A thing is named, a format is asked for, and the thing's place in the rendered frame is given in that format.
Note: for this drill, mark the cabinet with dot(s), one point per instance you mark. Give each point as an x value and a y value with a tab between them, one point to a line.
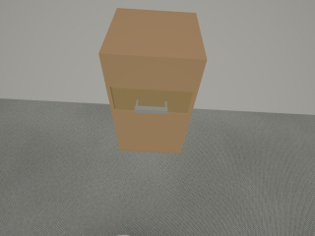
152	49

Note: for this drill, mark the drawer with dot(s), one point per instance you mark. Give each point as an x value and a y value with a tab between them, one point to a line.
177	101

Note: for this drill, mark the handle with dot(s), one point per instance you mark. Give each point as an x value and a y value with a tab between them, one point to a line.
151	109

